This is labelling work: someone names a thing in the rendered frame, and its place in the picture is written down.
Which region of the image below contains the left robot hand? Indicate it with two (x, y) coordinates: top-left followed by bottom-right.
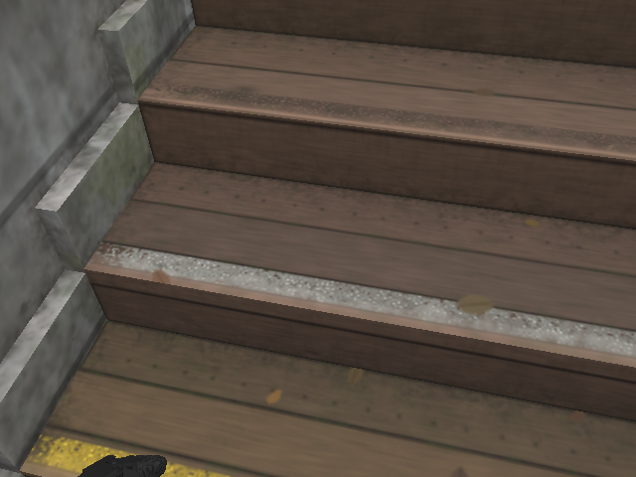
(78, 455), (167, 477)

